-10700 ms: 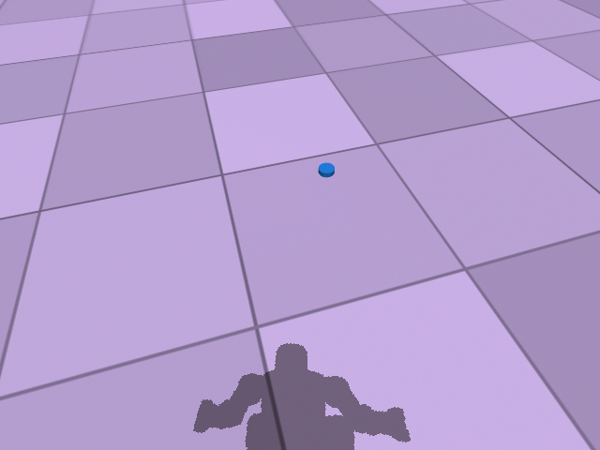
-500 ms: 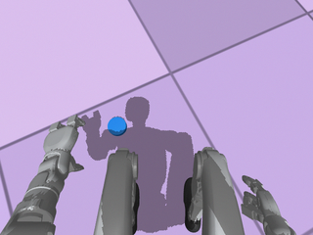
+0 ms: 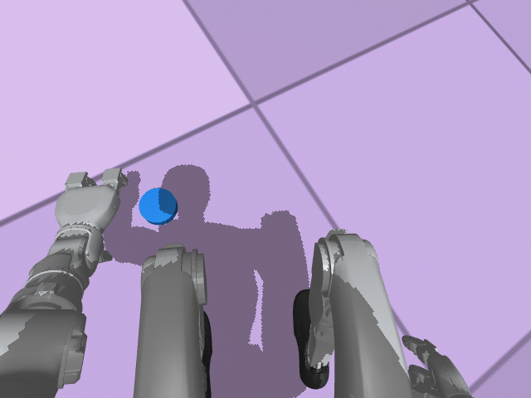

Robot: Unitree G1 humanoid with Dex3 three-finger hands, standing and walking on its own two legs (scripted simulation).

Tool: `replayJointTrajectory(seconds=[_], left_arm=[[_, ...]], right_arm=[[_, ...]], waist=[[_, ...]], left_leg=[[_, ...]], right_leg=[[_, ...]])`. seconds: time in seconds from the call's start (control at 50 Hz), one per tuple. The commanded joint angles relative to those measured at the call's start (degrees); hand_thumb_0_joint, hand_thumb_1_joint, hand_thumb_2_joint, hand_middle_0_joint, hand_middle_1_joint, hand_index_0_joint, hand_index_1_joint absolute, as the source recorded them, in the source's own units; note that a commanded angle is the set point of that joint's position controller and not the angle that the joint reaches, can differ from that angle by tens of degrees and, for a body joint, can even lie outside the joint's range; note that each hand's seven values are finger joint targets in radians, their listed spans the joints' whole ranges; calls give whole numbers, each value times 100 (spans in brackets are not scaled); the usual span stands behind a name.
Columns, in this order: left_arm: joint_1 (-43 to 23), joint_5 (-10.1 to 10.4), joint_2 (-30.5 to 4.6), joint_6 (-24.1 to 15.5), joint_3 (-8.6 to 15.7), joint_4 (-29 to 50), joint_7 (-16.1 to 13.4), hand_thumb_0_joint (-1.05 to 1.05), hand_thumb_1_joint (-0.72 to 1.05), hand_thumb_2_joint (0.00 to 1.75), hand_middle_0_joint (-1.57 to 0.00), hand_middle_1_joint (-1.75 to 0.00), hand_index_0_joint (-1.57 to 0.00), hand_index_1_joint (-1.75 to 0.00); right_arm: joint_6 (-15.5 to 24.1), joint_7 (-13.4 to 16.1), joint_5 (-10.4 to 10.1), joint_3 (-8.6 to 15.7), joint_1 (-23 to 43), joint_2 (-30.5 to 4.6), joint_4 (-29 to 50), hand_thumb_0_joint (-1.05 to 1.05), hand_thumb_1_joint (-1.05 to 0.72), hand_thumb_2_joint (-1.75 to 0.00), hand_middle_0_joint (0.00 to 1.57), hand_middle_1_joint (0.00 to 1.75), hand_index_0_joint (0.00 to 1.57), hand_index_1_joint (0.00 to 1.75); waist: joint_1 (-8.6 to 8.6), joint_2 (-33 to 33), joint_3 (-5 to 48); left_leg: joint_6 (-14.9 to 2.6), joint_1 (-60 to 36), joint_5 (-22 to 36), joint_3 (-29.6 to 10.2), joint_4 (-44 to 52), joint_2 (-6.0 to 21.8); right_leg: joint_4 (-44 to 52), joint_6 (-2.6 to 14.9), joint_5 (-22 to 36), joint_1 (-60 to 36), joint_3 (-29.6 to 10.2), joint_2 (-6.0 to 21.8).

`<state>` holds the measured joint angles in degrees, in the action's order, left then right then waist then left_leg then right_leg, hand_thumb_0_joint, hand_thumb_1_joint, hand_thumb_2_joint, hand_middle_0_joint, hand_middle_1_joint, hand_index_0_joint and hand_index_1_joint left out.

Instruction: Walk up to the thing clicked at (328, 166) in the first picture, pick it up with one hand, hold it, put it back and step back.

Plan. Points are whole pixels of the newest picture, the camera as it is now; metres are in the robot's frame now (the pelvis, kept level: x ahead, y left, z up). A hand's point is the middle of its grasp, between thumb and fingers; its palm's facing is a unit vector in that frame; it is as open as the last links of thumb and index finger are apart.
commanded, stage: rise first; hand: left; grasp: from above
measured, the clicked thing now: (158, 206) +0.46 +0.21 -0.35
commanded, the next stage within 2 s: approach in 1.10 s
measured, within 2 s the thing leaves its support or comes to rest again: neither
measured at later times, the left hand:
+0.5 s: hand (114, 220) +0.40 +0.26 -0.22, palm faces -0.47 -0.05 -0.88, open 14.2 cm
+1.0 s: hand (120, 217) +0.41 +0.26 -0.24, palm faces -0.46 -0.06 -0.88, open 14.3 cm
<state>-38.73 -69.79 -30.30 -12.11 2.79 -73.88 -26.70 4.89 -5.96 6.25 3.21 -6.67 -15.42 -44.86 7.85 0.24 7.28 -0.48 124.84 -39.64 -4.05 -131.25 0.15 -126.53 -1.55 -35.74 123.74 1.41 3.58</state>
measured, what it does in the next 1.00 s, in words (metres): stands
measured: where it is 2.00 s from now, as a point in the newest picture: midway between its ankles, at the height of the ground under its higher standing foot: (255, 366)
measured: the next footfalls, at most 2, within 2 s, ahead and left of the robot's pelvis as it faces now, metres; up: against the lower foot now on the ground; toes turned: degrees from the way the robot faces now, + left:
none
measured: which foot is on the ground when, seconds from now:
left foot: down 0.00-1.00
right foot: down 0.00-1.00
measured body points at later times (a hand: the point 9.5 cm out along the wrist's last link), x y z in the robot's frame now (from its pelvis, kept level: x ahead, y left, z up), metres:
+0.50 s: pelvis +0.01 +0.00 -0.03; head +0.24 +0.04 +0.36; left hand +0.42 +0.26 -0.17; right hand +0.10 -0.28 -0.15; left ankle +0.08 +0.12 -0.33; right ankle +0.11 -0.14 -0.33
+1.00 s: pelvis +0.02 +0.00 -0.04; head +0.25 +0.04 +0.34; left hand +0.43 +0.26 -0.19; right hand +0.09 -0.29 -0.16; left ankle +0.08 +0.12 -0.33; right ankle +0.11 -0.14 -0.33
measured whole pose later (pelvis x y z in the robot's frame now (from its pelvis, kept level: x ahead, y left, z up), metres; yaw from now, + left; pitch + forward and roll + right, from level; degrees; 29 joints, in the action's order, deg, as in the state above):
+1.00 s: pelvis +0.02 +0.00 -0.04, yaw +0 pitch +34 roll -5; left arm -44.4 -74.5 -32.5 -13.6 6.1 -82.2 -32.8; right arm 6.2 -10.2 10.6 2.5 -5.6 -16.0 -46.1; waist 10.4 -0.4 4.2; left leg 0.1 131.2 -42.5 -4.9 -139.2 -0.3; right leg -134.4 -1.7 -38.2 130.4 1.3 3.4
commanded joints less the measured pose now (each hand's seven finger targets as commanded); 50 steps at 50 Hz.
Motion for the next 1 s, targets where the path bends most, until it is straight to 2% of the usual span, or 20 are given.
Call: replayJointTrajectory(seconds=[0.0, 0.04, 0.08, 0.12, 0.14, 0.18, 0.24, 0.3, 0.34, 0.48, 0.52, 0.56, 0.7, 0.8, 0.82, 0.84, 0.86, 0.9, 0.96, 0.98], left_arm=[[-1324, -85, -1339, -5, 278, 592, -339, 0, -54, 102, -9, -96, -8, -97], [-1550, -147, -1291, -1, 215, 442, -355, 0, -54, 102, -9, -97, -8, -98], [-1623, -197, -1270, -22, 159, 450, -393, 0, -55, 102, -9, -99, -8, -99], [-1592, -209, -1341, -50, 245, 376, -424, 0, -56, 103, -9, -97, -8, -99], [-1599, -225, -1303, -48, 246, 467, -448, 0, -56, 103, -9, -97, -8, -99], [-1708, -215, -1270, -55, 209, 457, -466, 0, -56, 103, -9, -98, -8, -99], [-1741, -240, -1236, -25, 216, 251, -495, 0, -56, 103, -10, -97, -8, -99], [-1746, -237, -1349, -62, 270, 328, -524, 0, -57, 104, -10, -97, -8, -99], [-1718, -246, -1279, -62, 301, 354, -533, 0, -56, 104, -9, -97, -7, -99], [-1602, -286, -1290, -88, 369, 258, -586, 0, -59, 106, -9, -96, -6, -99], [-1631, -287, -1324, -96, 385, 231, -617, 0, -59, 106, -10, -96, -7, -99], [-1698, -293, -1302, -106, 397, 259, -627, 0, -58, 106, -10, -95, -6, -99], [-1653, -314, -1325, -112, 443, 90, -685, 0, -59, 107, -9, -96, -6, -100], [-1822, -360, -1335, -138, 442, -111, -725, 0, -59, 107, -9, -97, -5, -100], [-1908, -353, -1260, -150, 323, -243, -719, 0, -59, 107, -8, -97, -5, -100], [-2013, -372, -1330, -167, 328, -267, -739, 0, -59, 106, -8, -98, -5, -101], [-2005, -364, -1462, -196, 479, -122, -770, 0, -60, 107, -8, -97, -5, -100], [-1760, -348, -1486, -176, 554, -110, -818, 0, -59, 106, -8, -98, -5, -101], [-1928, -405, -1308, -169, 359, -325, -828, 0, -58, 105, -8, -99, -6, -101], [-2027, -408, -1344, -166, 380, -288, -845, 0, -57, 105, -8, -98, -6, -101]], right_arm=[[130, 17, 71, 385, -707, -1191, 269, 0, -90, -90, 20, 30, 20, 30], [137, -14, 94, 388, -740, -1220, 235, 0, -90, -90, 20, 30, 20, 30], [123, -14, 110, 385, -663, -1163, 235, 0, -90, -90, 20, 30, 20, 30], [121, -34, 146, 372, -738, -1149, 224, 0, -90, -90, 20, 30, 20, 30], [120, -38, 152, 372, -744, -1146, 224, 0, -90, -90, 20, 30, 20, 30], [119, -52, 167, 359, -751, -1126, 223, 0, -90, -90, 20, 30, 20, 30], [134, -79, 178, 385, -806, -1186, 157, 0, -90, -90, 20, 30, 20, 30], [130, -102, 198, 376, -828, -1187, 157, 0, -90, -90, 20, 30, 20, 30], [138, -131, 209, 391, -893, -1179, 143, 0, -90, -90, 20, 30, 20, 30], [134, -191, 243, 389, -905, -1236, 151, 0, -90, -90, 20, 30, 20, 30], [116, -196, 237, 402, -895, -1233, 140, 0, -90, -90, 20, 30, 20, 30], [119, -212, 266, 394, -962, -1232, 127, 0, -90, -90, 20, 30, 20, 30], [132, -253, 311, 389, -941, -1279, 62, 0, -90, -90, 20, 30, 20, 30], [148, -293, 372, 369, -959, -1330, 13, 0, -90, -90, 20, 30, 20, 30], [171, -308, 395, 338, -945, -1291, -11, 0, -90, -90, 20, 30, 20, 30], [192, -330, 423, 309, -926, -1315, -32, 0, -90, -90, 20, 30, 20, 30], [196, -332, 431, 342, -1012, -1369, -29, 0, -90, -90, 20, 30, 20, 30], [199, -343, 413, 363, -935, -1368, -3, 0, -90, -90, 20, 30, 20, 30], [209, -388, 443, 316, -928, -1338, -24, 0, -90, -90, 20, 30, 20, 30], [204, -384, 459, 311, -909, -1353, -43, 0, -90, -90, 20, 30, 20, 30]], waist=[[-101, 916, 3523], [60, 952, 3341], [62, 934, 3358], [95, 748, 3337], [37, 786, 3466], [69, 955, 3502], [174, 841, 3367], [106, 881, 3462], [183, 873, 3509], [159, 1101, 3433], [160, 912, 3500], [240, 921, 3523], [186, 960, 3527], [300, 925, 3383], [353, 914, 3255], [362, 945, 3182], [347, 907, 3330], [232, 955, 3461], [364, 1009, 3280], [342, 940, 3338]], left_leg=[[-119, -2543, 580, 344, 1584, -244], [-108, -2460, 502, 273, 1541, -216], [-128, -2384, 442, 343, 1450, -239], [-160, -2136, 466, 400, 1341, -253], [-153, -2225, 550, 408, 1325, -248], [-152, -2206, 622, 425, 1283, -259], [-140, -2220, 654, 350, 1239, -228], [-146, -2160, 682, 395, 1170, -238], [-142, -2208, 848, 395, 1103, -225], [-103, -2273, 951, 346, 1099, -226], [-128, -2143, 914, 377, 1027, -237], [-137, -2099, 1004, 411, 969, -239], [-127, -2091, 1007, 414, 921, -250], [-140, -1999, 956, 390, 868, -251], [-137, -1971, 858, 400, 806, -242], [-159, -1854, 770, 435, 770, -257], [-154, -1877, 824, 429, 794, -255], [-145, -1957, 889, 439, 803, -253], [-141, -1890, 811, 417, 758, -257], [-155, -1882, 769, 412, 755, -267]], right_leg=[[1149, 352, 391, -1620, 453, -232], [1038, 336, 345, -1422, 511, -226], [1056, 352, 283, -1432, 475, -248], [1065, 316, 307, -1619, 461, -253], [1030, 324, 372, -1583, 451, -246], [969, 331, 433, -1583, 449, -255], [846, 333, 484, -1372, 508, -250], [847, 333, 514, -1493, 483, -253], [764, 316, 671, -1505, 488, -242], [616, 322, 732, -1328, 515, -226], [621, 342, 727, -1401, 514, -255], [625, 308, 832, -1516, 499, -253], [550, 318, 818, -1444, 504, -261], [498, 298, 801, -1331, 539, -262], [475, 316, 725, -1270, 542, -264], [516, 311, 686, -1288, 520, -266], [524, 292, 714, -1386, 540, -263], [480, 289, 748, -1404, 530, -256], [443, 306, 713, -1267, 556, -275], [495, 317, 683, -1255, 542, -286]])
